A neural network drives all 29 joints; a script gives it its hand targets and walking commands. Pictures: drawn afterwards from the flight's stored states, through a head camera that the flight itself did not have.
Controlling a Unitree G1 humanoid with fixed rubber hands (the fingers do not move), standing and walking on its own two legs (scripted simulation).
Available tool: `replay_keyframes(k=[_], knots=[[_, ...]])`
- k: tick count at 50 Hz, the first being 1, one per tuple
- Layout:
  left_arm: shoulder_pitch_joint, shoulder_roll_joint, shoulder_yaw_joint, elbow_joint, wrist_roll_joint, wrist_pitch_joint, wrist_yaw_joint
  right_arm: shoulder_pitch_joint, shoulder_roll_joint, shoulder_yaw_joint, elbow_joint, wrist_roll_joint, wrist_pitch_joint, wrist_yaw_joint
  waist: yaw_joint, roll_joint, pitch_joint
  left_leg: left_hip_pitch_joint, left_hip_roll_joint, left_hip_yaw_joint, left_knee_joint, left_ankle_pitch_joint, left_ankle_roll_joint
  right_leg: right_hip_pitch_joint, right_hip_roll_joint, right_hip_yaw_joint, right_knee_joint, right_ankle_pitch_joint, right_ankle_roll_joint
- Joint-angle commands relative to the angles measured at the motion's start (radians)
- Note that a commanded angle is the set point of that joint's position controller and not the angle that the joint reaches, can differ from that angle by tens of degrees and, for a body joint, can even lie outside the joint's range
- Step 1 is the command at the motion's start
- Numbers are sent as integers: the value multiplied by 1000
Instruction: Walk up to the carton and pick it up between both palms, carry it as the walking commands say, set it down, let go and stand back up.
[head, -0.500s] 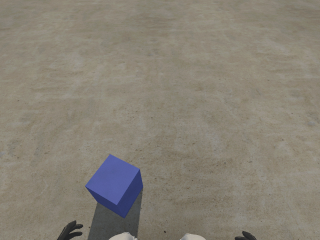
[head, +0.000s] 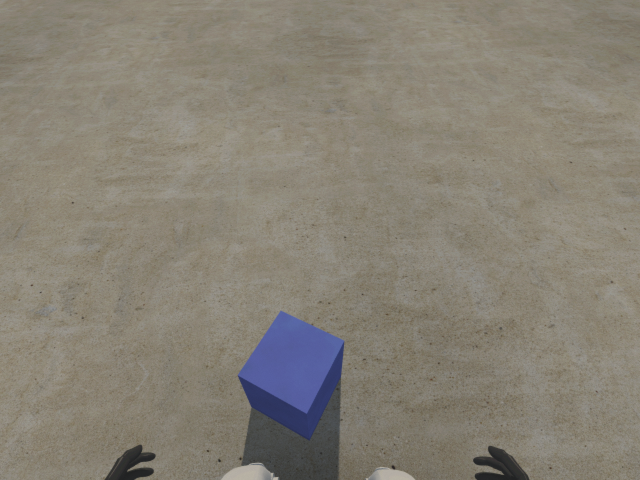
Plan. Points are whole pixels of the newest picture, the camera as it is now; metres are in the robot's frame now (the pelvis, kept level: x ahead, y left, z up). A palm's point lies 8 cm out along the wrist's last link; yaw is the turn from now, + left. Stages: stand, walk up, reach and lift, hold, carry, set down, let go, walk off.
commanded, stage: walk up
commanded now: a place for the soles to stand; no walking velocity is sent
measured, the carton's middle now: (295, 375) +0.48 +0.08 -0.61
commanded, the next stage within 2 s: none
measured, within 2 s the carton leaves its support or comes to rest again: neither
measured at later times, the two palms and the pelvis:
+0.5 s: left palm out of the picture +0.07 +0.40 -0.10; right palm out of the picture +0.06 -0.08 -0.09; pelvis -0.01 +0.16 +0.02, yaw -1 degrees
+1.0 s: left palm out of the picture +0.06 +0.37 -0.09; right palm out of the picture +0.07 -0.12 -0.09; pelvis +0.03 +0.13 +0.04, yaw -3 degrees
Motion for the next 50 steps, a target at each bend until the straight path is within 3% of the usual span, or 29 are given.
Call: replay_keyframes(k=[1, 2, 4, 6, 8, 9, 10, 11, 12, 13, 14, 15, 17, 19, 20, 22, 24, 26, 28, 33, 39, 45, 50], knots=[[123, 214, 63, -28, 21, -8, 19, -79, -82, -25, -117, -20, 12, -1, 50, -86, -45, -297, 56, -152, 324, -182, -1, 206, -429, 622, -489, -71, -255], [79, 216, 62, -35, 20, -6, 21, -66, -85, -26, -119, -28, 12, 2, 38, -104, -18, -315, 63, -166, 336, -158, -10, 176, -410, 569, -480, -89, -249], [-21, 191, 60, -40, 21, -17, 22, -36, -89, -37, -107, -27, 5, 5, 20, -202, -4, -249, 88, -176, 363, -79, -33, 102, -347, 431, -462, -31, -214], [-55, 176, 51, -46, 24, -21, 12, 2, -93, -35, -94, -15, -5, 16, 13, -223, -44, -142, 77, -142, 228, -85, -35, 65, -280, 297, -435, -82, -170], [-115, 168, 46, -58, 17, -12, -6, 94, -85, -40, -69, 4, -19, 22, -26, -238, -90, 98, 39, -89, 11, -111, -17, -53, -214, 172, -383, -157, -110], [-136, 159, 43, -53, 15, 0, -19, 174, -79, -48, -44, 9, -31, 18, -72, -201, -113, 261, 11, -43, -132, -43, -11, -127, -170, 104, -280, -219, -78], [-85, 118, 33, -29, 18, 16, -28, 216, -97, -57, -29, 8, -46, 9, -91, -31, -100, 324, 18, -88, -274, -32, -20, -172, -92, 18, -75, -278, -40], [-38, 44, 9, -31, 16, 28, -35, 213, -166, -69, -35, 0, -58, -3, -100, 228, -57, 264, 163, -326, -446, -151, 21, -236, -5, -59, 134, -332, 3], [5, 30, 3, -48, -9, 37, -41, 117, -213, -70, -63, -2, -64, -18, -25, 290, -30, 114, 310, -634, -586, -173, 121, -218, 19, 13, 202, -350, 37], [13, 40, 4, -28, -12, 43, -53, 47, -182, -58, -67, 6, -66, -34, 21, 151, 9, 12, 301, -564, -594, -238, 142, -132, -31, 60, 191, -264, 40], [-21, 79, 13, -32, -14, 37, -56, 23, -194, -50, -62, 16, -66, -42, 22, 107, 30, -17, 274, -517, -591, -221, 158, -116, -25, 43, 195, -232, 34], [-14, 81, 15, -8, -13, 33, -59, 33, -163, -47, -49, 19, -74, -47, 26, 95, 29, 27, 253, -495, -558, -151, 139, -126, -36, 47, 169, -181, 35], [36, 75, 4, 35, -7, 27, -61, 46, -149, -37, -31, 25, -88, -56, 39, 160, -24, 77, 259, -448, -500, 48, 109, -72, -42, 47, 99, -162, 28], [71, 69, -2, 70, -2, 26, -64, 44, -116, -21, -23, 26, -93, -56, 52, 145, -54, 74, 251, -386, -469, 79, 98, 17, -39, 24, -15, -109, 15], [72, 61, -8, 84, -1, 23, -67, 49, -101, -15, -21, 24, -95, -56, 59, 112, -63, 62, 240, -354, -457, 67, 85, 80, -39, 22, -120, -26, 6], [25, 74, -15, 83, 5, 18, -72, 72, -81, -5, -10, 27, -98, -55, 51, 54, -59, 30, 206, -304, -453, 10, 52, 172, -60, 82, -278, 118, -7], [-10, 111, -12, 90, 0, 21, -79, 118, -82, -8, 1, 28, -101, -56, 25, 28, -59, 33, 177, -283, -481, -54, 36, 187, -69, 124, -336, 50, -27], [-6, 106, -18, 128, -12, 29, -87, 125, -80, -16, -2, 28, -103, -55, 13, 26, -41, 51, 146, -257, -563, -161, 17, 145, -25, 76, -323, -50, -12], [9, 93, -24, 167, -18, 37, -94, 117, -83, -14, 8, 27, -105, -62, 25, 41, 1, 70, 169, -287, -626, -262, 23, 103, -1, 40, -309, -2, 13], [12, 92, -35, 214, -13, 24, -89, 129, -78, -16, 37, 21, -115, -65, 31, 57, -8, 129, 169, -238, -606, -149, 43, 111, -28, 66, -365, 81, 10], [32, 96, -42, 259, -12, 22, -85, 129, -66, -17, 64, 18, -111, -64, 38, 51, -24, 142, 155, -190, -576, -136, 67, 119, -31, 71, -376, 76, 8], [33, 109, -45, 270, -12, 16, -80, 141, -58, -14, 93, 17, -107, -64, 27, -10, -16, 178, 112, -131, -487, -25, 66, 90, -49, 122, -425, 61, -12], [11, 124, -49, 265, -19, 13, -74, 164, -37, -4, 126, 18, -116, -68, 12, -65, -30, 255, 70, -89, -407, 154, 56, 64, -83, 180, -480, 87, -38]])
